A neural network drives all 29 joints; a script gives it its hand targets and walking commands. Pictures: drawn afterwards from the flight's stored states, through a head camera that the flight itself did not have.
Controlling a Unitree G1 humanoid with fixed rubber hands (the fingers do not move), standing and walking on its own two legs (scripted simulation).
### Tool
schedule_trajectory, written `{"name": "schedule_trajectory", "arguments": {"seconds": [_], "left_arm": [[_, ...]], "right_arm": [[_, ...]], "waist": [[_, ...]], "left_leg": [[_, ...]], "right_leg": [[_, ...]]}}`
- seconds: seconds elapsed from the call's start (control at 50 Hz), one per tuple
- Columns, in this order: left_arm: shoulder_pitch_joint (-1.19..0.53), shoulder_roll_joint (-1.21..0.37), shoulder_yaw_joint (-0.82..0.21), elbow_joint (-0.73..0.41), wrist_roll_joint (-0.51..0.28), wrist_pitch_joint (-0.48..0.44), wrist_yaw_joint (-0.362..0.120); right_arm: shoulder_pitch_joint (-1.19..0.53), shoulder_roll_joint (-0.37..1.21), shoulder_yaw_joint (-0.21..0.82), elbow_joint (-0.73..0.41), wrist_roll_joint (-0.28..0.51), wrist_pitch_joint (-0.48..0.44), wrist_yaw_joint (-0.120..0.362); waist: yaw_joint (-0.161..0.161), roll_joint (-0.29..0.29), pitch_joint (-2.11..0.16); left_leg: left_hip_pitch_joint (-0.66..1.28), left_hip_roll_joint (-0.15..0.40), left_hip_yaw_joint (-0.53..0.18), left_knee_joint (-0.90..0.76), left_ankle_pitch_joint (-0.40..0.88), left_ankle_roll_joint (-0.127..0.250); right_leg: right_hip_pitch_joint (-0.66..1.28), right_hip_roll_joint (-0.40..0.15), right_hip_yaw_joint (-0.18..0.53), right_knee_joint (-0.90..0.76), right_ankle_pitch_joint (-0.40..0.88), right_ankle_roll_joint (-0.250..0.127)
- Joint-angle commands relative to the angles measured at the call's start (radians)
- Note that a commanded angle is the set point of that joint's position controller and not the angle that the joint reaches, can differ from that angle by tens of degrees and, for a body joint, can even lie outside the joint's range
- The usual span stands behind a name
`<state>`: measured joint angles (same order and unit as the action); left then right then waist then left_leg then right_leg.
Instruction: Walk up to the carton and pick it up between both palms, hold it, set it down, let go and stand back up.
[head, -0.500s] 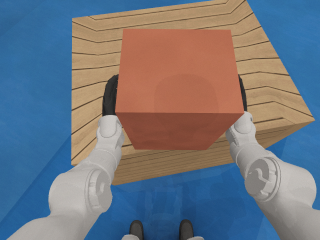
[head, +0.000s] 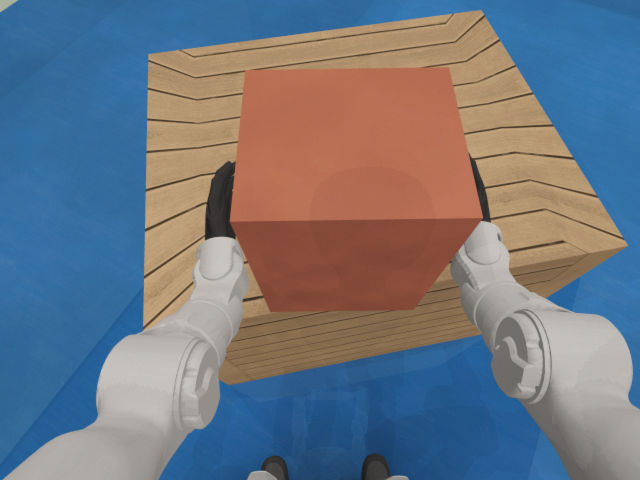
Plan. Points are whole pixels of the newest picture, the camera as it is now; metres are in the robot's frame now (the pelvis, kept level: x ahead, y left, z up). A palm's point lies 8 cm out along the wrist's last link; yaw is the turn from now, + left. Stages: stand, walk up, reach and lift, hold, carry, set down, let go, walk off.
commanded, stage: reach and lift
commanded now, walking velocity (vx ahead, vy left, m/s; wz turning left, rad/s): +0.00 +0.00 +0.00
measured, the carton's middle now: (344, 211) +0.46 -0.01 +0.00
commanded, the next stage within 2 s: none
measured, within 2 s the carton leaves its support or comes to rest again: leaves its support in 0.36 s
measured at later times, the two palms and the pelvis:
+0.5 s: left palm (199, 260) +0.37 +0.16 +0.03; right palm (472, 235) +0.39 -0.15 +0.05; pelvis -0.03 +0.00 +0.00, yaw +1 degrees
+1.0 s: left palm (141, 154) +0.40 +0.17 +0.18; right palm (523, 133) +0.41 -0.14 +0.20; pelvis -0.02 +0.01 +0.03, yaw +2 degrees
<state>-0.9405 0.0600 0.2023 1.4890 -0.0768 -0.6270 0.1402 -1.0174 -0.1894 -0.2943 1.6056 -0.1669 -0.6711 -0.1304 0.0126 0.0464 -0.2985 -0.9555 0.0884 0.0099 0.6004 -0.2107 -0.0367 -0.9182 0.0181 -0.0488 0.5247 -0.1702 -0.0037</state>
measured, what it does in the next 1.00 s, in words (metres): stands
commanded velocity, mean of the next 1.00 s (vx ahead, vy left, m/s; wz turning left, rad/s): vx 0.00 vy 0.00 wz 0.00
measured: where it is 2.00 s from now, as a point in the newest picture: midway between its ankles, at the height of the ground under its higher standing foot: outside the picture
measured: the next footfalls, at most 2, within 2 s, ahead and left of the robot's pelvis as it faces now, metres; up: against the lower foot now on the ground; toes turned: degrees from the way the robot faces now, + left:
none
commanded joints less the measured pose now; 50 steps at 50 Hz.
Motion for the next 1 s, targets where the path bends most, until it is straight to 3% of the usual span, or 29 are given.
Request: {"name": "schedule_trajectory", "arguments": {"seconds": [0.0,0.16,0.4,0.52,0.64,0.74,0.84,0.92,0.98], "left_arm": [[-0.450,-0.669,-0.254,-0.134,0.162,-0.014,-0.156],[-0.474,-0.704,-0.321,-0.248,0.128,-0.004,-0.141],[-0.680,-0.719,-0.402,-0.454,0.014,0.055,-0.124],[-0.835,-0.717,-0.415,-0.527,-0.045,0.151,-0.116],[-0.959,-0.731,-0.381,-0.539,-0.073,0.294,-0.111],[-0.952,-0.721,-0.298,-0.505,-0.035,0.409,-0.116],[-0.830,-0.679,-0.170,-0.489,0.088,0.509,-0.136],[-0.728,-0.660,-0.094,-0.550,0.193,0.590,-0.157],[-0.681,-0.670,-0.096,-0.648,0.228,0.646,-0.168]], "right_arm": [[-0.415,0.622,0.236,-0.102,-0.148,-0.021,0.197],[-0.414,0.679,0.314,-0.258,-0.080,0.026,0.196],[-0.489,0.811,0.383,-0.455,-0.026,0.182,0.186],[-0.565,0.878,0.391,-0.500,0.014,0.310,0.169],[-0.686,0.896,0.373,-0.559,0.102,0.456,0.170],[-0.732,0.850,0.331,-0.585,0.167,0.556,0.178],[-0.657,0.778,0.290,-0.575,0.191,0.611,0.177],[-0.596,0.738,0.258,-0.597,0.192,0.634,0.177],[-0.582,0.727,0.264,-0.650,0.201,0.635,0.180]], "waist": [[-0.036,-0.037,-0.776],[-0.029,-0.022,-0.793],[-0.043,-0.038,-0.786],[-0.054,-0.035,-0.715],[-0.052,-0.048,-0.665],[-0.059,-0.060,-0.597],[-0.048,-0.059,-0.422],[-0.030,-0.051,-0.296],[-0.027,-0.042,-0.268]], "left_leg": [[0.421,-0.092,0.019,0.046,0.481,-0.009],[0.465,-0.094,0.001,0.044,0.458,-0.011],[0.414,-0.117,-0.001,0.030,0.190,0.012],[0.415,-0.119,-0.009,-0.010,0.053,0.030],[0.480,-0.116,-0.014,-0.077,-0.008,0.037],[0.600,-0.110,-0.011,-0.145,0.016,0.025],[0.731,-0.111,0.007,-0.231,0.086,0.006],[0.824,-0.114,0.029,-0.279,0.150,-0.008],[0.903,-0.115,0.037,-0.284,0.228,-0.019]], "right_leg": [[0.558,0.076,-0.035,0.099,0.773,0.055],[0.572,0.086,-0.021,0.088,0.706,0.056],[0.576,0.079,0.015,0.084,0.368,0.040],[0.552,0.059,0.021,0.048,0.190,0.023],[0.575,0.045,0.009,-0.013,0.094,0.015],[0.651,0.029,0.000,-0.084,0.108,0.008],[0.738,0.021,-0.002,-0.171,0.144,0.013],[0.811,0.025,-0.004,-0.228,0.151,0.019],[0.861,0.034,-0.010,-0.251,0.188,0.028]]}}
